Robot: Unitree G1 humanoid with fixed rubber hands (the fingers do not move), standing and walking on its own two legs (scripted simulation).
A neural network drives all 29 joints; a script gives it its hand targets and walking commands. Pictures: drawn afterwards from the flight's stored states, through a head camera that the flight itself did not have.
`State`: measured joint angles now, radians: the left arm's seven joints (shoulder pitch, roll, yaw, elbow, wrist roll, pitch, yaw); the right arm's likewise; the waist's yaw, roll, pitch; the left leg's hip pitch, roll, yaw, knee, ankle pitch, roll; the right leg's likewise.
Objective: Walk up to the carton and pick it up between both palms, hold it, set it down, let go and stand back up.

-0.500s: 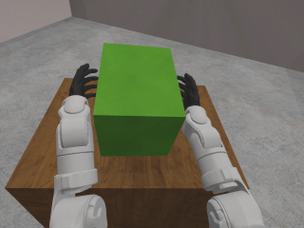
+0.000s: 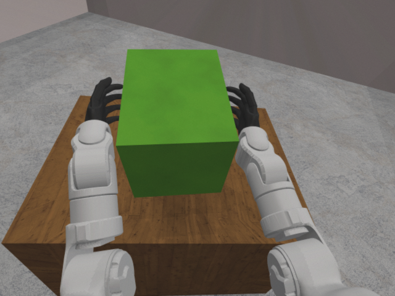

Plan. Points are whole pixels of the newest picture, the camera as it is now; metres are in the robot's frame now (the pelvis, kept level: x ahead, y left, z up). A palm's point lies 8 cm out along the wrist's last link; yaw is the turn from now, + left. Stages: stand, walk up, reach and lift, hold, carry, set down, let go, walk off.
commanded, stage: hold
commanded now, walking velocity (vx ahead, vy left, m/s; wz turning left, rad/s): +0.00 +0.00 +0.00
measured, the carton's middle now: (175, 123) +0.41 +0.01 +0.15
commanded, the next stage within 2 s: none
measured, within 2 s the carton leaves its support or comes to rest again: neither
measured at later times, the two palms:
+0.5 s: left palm (103, 123) +0.35 +0.14 +0.20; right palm (253, 132) +0.35 -0.13 +0.18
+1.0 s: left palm (103, 128) +0.35 +0.14 +0.19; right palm (250, 138) +0.35 -0.13 +0.17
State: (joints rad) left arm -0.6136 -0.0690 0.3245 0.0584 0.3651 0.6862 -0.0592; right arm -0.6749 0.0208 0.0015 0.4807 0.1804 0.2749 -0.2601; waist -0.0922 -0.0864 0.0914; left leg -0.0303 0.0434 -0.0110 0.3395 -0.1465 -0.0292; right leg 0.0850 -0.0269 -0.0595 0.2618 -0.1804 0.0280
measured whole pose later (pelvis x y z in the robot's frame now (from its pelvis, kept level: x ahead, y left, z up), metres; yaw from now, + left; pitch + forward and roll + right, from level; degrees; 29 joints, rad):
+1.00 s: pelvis +0.00 +0.00 +0.00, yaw +0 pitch -11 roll -1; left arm -0.57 -0.10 0.28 0.03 0.39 0.72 -0.04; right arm -0.60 0.02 0.00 0.48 0.18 0.25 -0.24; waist -0.09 -0.08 0.10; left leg 0.00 0.04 -0.01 0.33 -0.14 -0.03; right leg 0.11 -0.03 -0.06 0.27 -0.18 0.03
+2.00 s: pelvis -0.01 -0.01 +0.00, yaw +0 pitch -11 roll -1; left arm -0.59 -0.10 0.31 0.03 0.41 0.72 -0.06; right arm -0.61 0.02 0.01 0.49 0.17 0.24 -0.25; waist -0.08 -0.07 0.11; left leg 0.01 0.05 -0.01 0.32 -0.13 -0.03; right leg 0.11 -0.02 -0.05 0.26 -0.18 0.02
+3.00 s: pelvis +0.00 +0.00 +0.00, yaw +0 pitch -11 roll -1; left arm -0.56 -0.09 0.30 0.02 0.37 0.72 -0.05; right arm -0.62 0.02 0.02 0.45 0.19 0.29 -0.26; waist -0.10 -0.08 0.10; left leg -0.01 0.05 -0.01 0.35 -0.15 -0.03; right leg 0.10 -0.02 -0.06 0.27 -0.19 0.02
